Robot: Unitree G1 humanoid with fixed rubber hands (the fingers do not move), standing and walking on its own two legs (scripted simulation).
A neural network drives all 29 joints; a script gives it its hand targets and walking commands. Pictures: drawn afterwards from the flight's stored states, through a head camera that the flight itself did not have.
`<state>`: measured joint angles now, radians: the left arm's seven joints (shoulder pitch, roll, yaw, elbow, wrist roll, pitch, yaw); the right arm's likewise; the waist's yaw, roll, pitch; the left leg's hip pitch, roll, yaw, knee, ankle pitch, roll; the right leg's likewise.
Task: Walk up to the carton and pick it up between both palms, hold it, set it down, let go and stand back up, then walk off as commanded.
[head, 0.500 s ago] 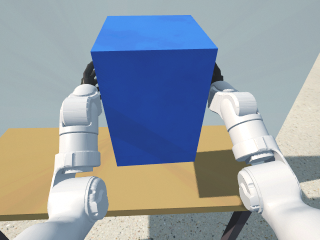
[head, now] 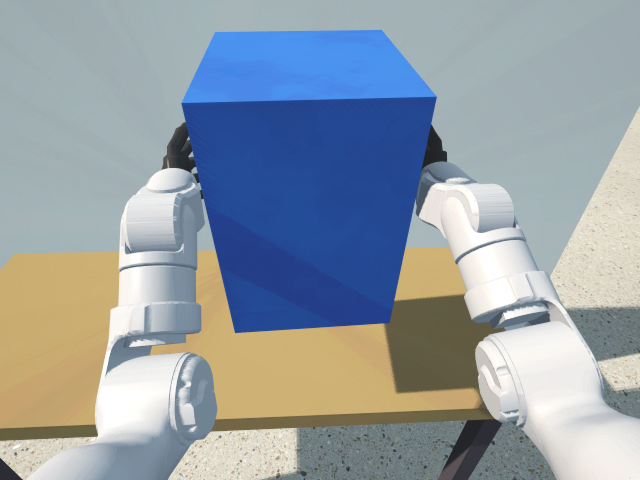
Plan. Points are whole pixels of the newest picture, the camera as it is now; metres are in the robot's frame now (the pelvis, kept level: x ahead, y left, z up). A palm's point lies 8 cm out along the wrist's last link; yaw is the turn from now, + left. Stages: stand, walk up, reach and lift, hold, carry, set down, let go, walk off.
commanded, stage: hold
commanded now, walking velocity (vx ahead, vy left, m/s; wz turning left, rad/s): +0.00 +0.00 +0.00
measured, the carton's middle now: (306, 184) +0.40 +0.01 +0.24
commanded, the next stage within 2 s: set down in 0.76 s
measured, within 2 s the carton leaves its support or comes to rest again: neither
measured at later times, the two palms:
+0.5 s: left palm (179, 187) +0.38 +0.16 +0.26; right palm (425, 180) +0.38 -0.14 +0.26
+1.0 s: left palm (176, 174) +0.38 +0.16 +0.27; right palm (426, 174) +0.38 -0.13 +0.27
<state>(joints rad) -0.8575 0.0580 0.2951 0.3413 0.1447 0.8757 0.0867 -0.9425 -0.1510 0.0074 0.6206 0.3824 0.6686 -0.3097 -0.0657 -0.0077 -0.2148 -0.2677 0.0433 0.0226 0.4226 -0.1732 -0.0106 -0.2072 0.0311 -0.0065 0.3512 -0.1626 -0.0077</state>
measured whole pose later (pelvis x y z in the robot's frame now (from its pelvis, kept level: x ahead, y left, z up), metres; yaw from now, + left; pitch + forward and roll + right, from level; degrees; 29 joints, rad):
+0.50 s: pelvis +0.00 +0.00 +0.00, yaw +0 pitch +1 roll -1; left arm -0.86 0.06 0.31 0.34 0.14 0.88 0.08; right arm -0.94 -0.15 0.02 0.62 0.38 0.67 -0.31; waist -0.06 -0.01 -0.20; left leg -0.27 0.04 0.02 0.42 -0.17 -0.01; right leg -0.21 0.03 -0.01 0.35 -0.16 -0.01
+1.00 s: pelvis -0.01 +0.00 +0.00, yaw +0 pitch +0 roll -1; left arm -0.93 0.05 0.38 0.41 0.17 0.77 0.06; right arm -0.99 -0.09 -0.10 0.69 0.29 0.55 -0.27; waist -0.07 -0.01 -0.16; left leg -0.26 0.04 0.02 0.42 -0.16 -0.01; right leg -0.20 0.03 -0.01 0.35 -0.15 -0.01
